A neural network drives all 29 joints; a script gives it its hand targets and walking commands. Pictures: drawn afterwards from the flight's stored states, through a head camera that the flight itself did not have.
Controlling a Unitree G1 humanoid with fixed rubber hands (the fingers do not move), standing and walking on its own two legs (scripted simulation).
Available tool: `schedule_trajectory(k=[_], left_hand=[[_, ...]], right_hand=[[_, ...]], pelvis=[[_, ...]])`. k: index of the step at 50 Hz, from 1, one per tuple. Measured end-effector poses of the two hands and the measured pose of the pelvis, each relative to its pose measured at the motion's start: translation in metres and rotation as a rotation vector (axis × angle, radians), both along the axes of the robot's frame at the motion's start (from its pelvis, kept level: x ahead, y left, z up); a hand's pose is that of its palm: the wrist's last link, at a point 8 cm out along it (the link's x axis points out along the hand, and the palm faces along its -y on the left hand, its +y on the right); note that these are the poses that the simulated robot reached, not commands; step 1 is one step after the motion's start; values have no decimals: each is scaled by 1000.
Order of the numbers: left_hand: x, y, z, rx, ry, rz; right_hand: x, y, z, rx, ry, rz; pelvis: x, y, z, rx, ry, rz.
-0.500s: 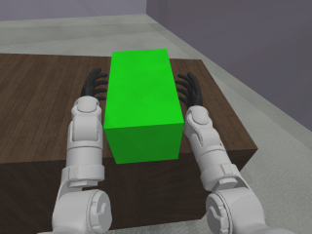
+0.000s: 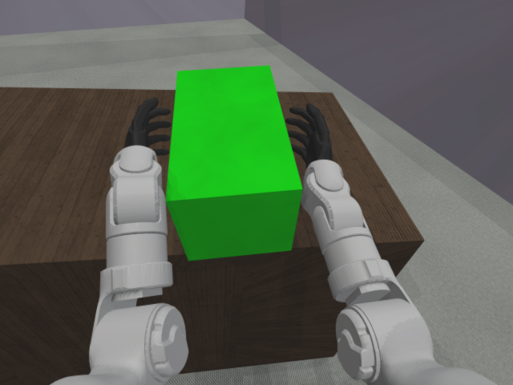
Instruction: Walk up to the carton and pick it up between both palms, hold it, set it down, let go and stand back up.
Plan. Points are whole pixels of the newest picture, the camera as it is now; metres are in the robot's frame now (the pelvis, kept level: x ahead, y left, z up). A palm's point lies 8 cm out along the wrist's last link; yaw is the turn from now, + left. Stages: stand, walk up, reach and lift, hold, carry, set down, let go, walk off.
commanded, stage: reach and lift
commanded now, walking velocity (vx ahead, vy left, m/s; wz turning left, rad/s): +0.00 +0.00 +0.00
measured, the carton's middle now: (231, 156) +0.45 -0.01 +0.14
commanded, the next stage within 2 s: hold in 0.62 s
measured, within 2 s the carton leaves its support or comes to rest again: neither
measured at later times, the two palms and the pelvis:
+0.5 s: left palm (133, 148) +0.39 +0.13 +0.21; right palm (313, 155) +0.37 -0.13 +0.20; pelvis +0.00 +0.01 +0.00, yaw +0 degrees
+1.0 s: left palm (120, 152) +0.36 +0.14 +0.22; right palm (313, 149) +0.36 -0.12 +0.22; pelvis -0.01 -0.01 +0.00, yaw +1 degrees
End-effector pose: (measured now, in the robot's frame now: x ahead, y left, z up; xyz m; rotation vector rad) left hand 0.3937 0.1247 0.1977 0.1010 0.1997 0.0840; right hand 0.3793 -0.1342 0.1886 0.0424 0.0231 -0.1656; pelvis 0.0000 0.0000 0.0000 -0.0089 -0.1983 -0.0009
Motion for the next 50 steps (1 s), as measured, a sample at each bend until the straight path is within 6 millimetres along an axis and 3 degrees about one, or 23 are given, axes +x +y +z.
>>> schedule_trajectory(k=[15,26,31,42,50], left_hand=[[-5,12,-1,4,-11,1],[-5,7,10,17,-11,2],[-8,5,14,20,-15,17],[-35,17,20,1,-28,75],[-36,16,26,-2,-16,75]], right_hand=[[-3,12,6,-7,-21,8],[-5,7,10,2,-20,2],[-4,6,12,-2,-23,13],[-16,17,25,1,-44,71],[-17,16,29,15,-37,66]], pelvis=[[6,5,-1,-7,-21,12],[2,11,-1,-4,-20,-3],[1,8,-1,-2,-27,-9],[-6,-4,-2,0,-62,8],[-13,-10,-1,8,-47,26]])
